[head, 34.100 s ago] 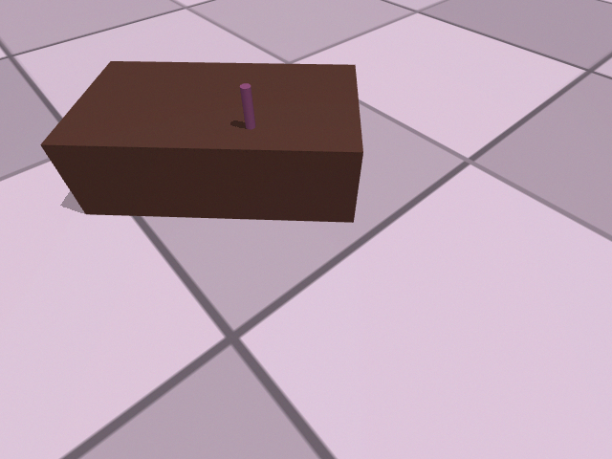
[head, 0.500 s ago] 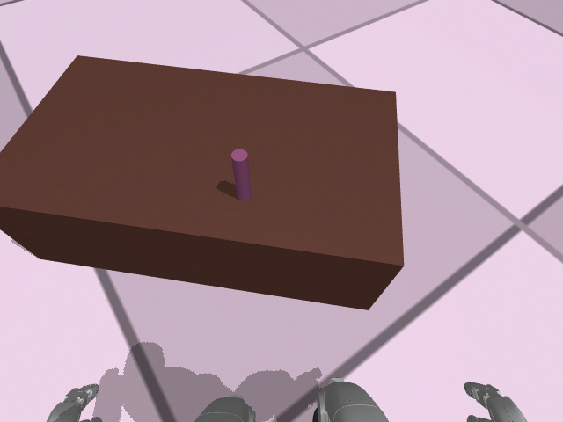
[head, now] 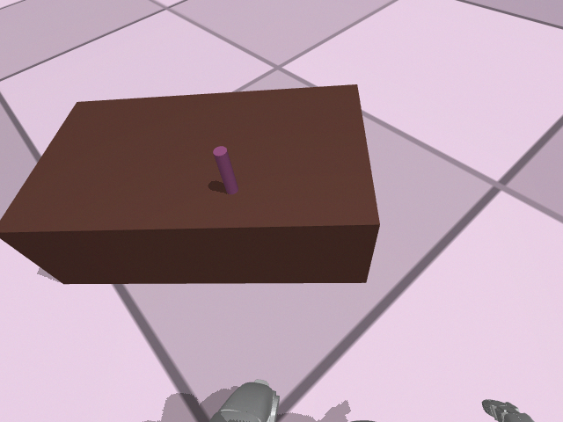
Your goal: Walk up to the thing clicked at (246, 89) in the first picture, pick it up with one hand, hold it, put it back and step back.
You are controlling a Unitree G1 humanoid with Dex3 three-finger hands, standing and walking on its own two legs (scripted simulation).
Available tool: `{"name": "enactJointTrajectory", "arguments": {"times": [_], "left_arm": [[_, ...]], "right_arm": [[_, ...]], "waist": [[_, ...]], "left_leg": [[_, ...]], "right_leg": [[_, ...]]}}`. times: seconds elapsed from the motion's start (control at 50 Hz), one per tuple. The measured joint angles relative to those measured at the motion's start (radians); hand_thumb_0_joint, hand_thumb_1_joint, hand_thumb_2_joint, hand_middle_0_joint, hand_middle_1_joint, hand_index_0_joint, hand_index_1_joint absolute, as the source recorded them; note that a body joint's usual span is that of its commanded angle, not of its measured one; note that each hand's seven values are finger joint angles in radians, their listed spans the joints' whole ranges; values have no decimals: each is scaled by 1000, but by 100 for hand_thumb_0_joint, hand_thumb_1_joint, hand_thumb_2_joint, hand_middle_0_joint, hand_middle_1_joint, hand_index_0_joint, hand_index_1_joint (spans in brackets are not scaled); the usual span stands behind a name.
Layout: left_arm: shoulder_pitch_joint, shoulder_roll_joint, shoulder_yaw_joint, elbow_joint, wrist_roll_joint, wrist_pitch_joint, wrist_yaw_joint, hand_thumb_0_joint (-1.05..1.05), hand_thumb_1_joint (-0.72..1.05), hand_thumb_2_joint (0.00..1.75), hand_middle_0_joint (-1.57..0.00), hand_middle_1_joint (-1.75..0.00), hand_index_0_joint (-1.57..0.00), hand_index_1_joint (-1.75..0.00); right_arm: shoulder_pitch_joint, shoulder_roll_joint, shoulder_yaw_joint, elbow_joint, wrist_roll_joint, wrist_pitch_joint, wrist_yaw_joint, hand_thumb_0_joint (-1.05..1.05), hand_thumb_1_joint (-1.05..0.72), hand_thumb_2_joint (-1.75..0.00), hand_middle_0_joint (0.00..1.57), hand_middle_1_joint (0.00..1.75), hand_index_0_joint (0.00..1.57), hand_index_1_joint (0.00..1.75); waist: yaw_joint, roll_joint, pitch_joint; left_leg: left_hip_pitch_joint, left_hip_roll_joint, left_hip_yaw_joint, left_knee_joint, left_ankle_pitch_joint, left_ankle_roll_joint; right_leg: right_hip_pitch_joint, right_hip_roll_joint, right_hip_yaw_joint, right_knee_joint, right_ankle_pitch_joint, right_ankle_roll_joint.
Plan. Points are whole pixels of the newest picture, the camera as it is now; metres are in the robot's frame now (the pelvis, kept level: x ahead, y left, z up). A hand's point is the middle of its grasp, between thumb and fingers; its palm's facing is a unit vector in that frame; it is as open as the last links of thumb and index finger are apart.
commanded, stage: step back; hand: left
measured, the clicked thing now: (226, 171) +0.82 +0.23 -0.29
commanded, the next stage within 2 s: stand in 2.00 s
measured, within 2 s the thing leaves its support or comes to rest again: neither
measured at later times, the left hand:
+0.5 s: hand out of the picture -0.08 +0.31 -0.15, palm faces +0.09 -0.92 -0.37, open 7.3 cm
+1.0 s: hand out of the picture -0.23 +0.33 -0.14, palm faces +0.07 -0.88 -0.46, open 7.3 cm
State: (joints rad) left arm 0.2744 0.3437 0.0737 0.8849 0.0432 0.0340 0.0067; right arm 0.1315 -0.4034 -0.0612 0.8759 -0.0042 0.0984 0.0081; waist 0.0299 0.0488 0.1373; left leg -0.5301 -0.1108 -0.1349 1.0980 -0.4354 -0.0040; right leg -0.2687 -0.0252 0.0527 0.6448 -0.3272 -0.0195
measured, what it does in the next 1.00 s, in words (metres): walks backwards: left foot, then right foot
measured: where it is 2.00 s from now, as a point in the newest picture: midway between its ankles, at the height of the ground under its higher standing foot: outside the picture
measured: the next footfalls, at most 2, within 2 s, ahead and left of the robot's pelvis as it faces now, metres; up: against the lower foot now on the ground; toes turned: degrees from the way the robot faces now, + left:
left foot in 0.28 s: -0.08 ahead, +0.15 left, +0.00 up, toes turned +4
right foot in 0.66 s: -0.21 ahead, -0.10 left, +0.00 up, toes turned +2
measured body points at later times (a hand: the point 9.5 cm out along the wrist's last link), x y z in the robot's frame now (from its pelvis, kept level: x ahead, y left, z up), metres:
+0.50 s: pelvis -0.16 +0.03 +0.00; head -0.12 +0.06 +0.45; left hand -0.08 +0.36 -0.13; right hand -0.04 -0.27 -0.10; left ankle -0.12 +0.14 -0.73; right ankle -0.18 -0.12 -0.64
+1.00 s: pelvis -0.33 +0.04 -0.02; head -0.28 +0.03 +0.43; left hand -0.24 +0.38 -0.11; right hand -0.23 -0.27 -0.14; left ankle -0.35 +0.16 -0.74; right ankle -0.25 -0.10 -0.73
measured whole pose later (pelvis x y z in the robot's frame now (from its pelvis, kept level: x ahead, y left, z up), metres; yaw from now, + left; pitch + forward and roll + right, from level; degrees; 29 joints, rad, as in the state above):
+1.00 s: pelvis -0.33 +0.04 -0.02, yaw +5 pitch -2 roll +1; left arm 0.13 0.41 0.08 0.81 0.04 0.04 0.02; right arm 0.19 -0.39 -0.05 0.91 -0.03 0.05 -0.01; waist 0.01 0.00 0.16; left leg -0.26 -0.04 -0.03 0.67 -0.39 -0.01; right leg -0.41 -0.10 -0.01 0.73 -0.29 0.03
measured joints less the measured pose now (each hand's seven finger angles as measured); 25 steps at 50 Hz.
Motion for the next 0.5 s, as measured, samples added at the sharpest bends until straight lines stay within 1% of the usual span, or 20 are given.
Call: {"name": "enactJointTrajectory", "arguments": {"times": [0.04, 0.08, 0.12, 0.16, 0.22, 0.24, 0.26, 0.28, 0.3, 0.32, 0.34, 0.36, 0.38, 0.4, 0.44, 0.46, 0.5], "left_arm": [[-15, 0, 6, -7, -3, 4, 4, 0, 90, 90, -21, -30, -21, -30], [-40, 4, 8, -31, -2, 0, 9, 1, 90, 90, -21, -30, -21, -30], [-73, 6, 10, -61, -2, -7, 17, 0, 90, 90, -21, -30, -21, -30], [-112, 9, 10, -90, -4, -13, 24, 0, 90, 90, -21, -30, -21, -30], [-163, 21, 5, -121, -10, -14, 30, 0, 90, 90, -21, -30, -21, -30], [-178, 26, 2, -126, -13, -11, 29, 0, 90, 90, -21, -30, -21, -30], [-191, 32, -1, -128, -17, -6, 28, 0, 90, 90, -21, -30, -21, -30], [-204, 41, -3, -127, -21, 0, 27, 0, 90, 90, -21, -30, -21, -30], [-215, 52, -1, -120, -24, 8, 27, 0, 90, 90, -21, -30, -21, -30], [-215, 55, 1, -108, -30, 16, 28, 0, 91, 90, -21, -30, -21, -30], [-209, 51, 1, -93, -32, 23, 30, 0, 91, 90, -21, -30, -21, -30], [-201, 45, 0, -75, -32, 29, 31, 0, 91, 90, -21, -30, -21, -30], [-193, 41, -1, -59, -33, 34, 30, 0, 91, 90, -20, -30, -21, -30], [-183, 40, 0, -48, -36, 37, 27, 0, 91, 90, -21, -30, -21, -30], [-156, 46, 4, -39, -43, 33, 22, 0, 91, 90, -21, -30, -21, -30], [-142, 49, 6, -35, -43, 28, 19, 0, 91, 90, -21, -30, -21, -30], [-118, 54, 10, -24, -40, 21, 17, 0, 91, 90, -21, -30, -21, -30]], "right_arm": [[35, -11, 0, 4, 2, -11, -7, 1, -90, -90, 21, 30, 20, 30], [63, -22, 2, 12, 1, -17, -15, 0, -90, -90, 21, 30, 20, 30], [86, -30, 2, 24, -2, -18, -23, 1, -90, -90, 21, 30, 20, 30], [98, -31, 3, 35, -8, -15, -27, 1, -90, -90, 20, 30, 20, 30], [97, -21, 8, 39, -15, -16, -23, 1, -90, -90, 20, 30, 20, 30], [94, -17, 9, 37, -16, -20, -19, 1, -90, -90, 20, 30, 20, 30], [92, -13, 10, 34, -17, -24, -15, 1, -90, -90, 20, 30, 20, 30], [84, -5, 8, 34, -20, -30, -12, 1, -90, -90, 20, 30, 20, 30], [71, 11, 7, 36, -25, -33, -8, 1, -90, -90, 20, 30, 20, 30], [65, 21, 9, 31, -31, -34, -2, 1, -90, -90, 20, 30, 20, 30], [62, 23, 14, 25, -34, -35, 5, 1, -90, -90, 20, 30, 20, 30], [60, 23, 17, 21, -37, -36, 10, 1, -90, -90, 21, 30, 20, 30], [59, 25, 19, 19, -40, -37, 11, 1, -90, -90, 21, 30, 20, 30], [56, 30, 22, 18, -45, -36, 10, 1, -90, -90, 21, 30, 20, 30], [43, 38, 27, 13, -49, -32, 5, 1, -90, -90, 21, 30, 20, 30], [33, 40, 27, 8, -48, -33, 5, 1, -90, -90, 21, 30, 20, 30], [10, 40, 23, -7, -44, -38, 3, 1, -90, -90, 21, 30, 20, 30]], "waist": [[-21, 7, -12], [-31, 14, -9], [-40, 22, 3], [-46, 23, 20], [-52, 5, 44], [-54, -4, 49], [-57, -14, 51], [-58, -38, 57], [-49, -79, 71], [-40, -101, 71], [-44, -98, 61], [-58, -83, 49], [-70, -70, 37], [-73, -66, 24], [-57, -75, 2], [-47, -78, -3], [-32, -79, 0]], "left_leg": [[4, -21, -41, 75, 11, -5], [39, -17, -50, 84, 4, -16], [85, 0, -37, 31, -24, -27], [131, 24, -10, -50, -63, -32], [200, 64, 45, -210, -80, -20], [225, 75, 62, -273, -67, -13], [253, 85, 78, -344, -33, -4], [268, 78, 91, -389, 33, 4], [275, 55, 115, -397, 57, 11], [274, 50, 133, -395, 64, 17], [264, 61, 134, -387, 66, 23], [252, 77, 121, -384, 72, 29], [244, 91, 106, -395, 86, 32], [240, 101, 101, -417, 107, 33], [233, 112, 114, -472, 153, 32], [227, 116, 123, -493, 173, 33], [211, 123, 135, -517, 205, 37]], "right_leg": [[-16, -9, -15, -38, 38, 8], [-38, -11, -26, -51, 63, 9], [-59, -14, -46, -49, 80, 10], [-81, -22, -68, -34, 90, 12], [-119, -41, -91, 3, 102, 21], [-133, -48, -96, 19, 105, 26], [-150, -55, -100, 39, 107, 32], [-167, -70, -94, 62, 107, 39], [-177, -88, -68, 81, 110, 36], [-191, -77, -34, 109, 51, 24], [-210, -37, -1, 173, -57, 17], [-225, 12, 24, 261, -142, 12], [-237, 56, 43, 352, -182, 7], [-246, 91, 62, 435, -188, 2], [-251, 130, 90, 550, -152, 0], [-242, 137, 91, 577, -139, 4], [-196, 128, 79, 556, -132, 22]]}}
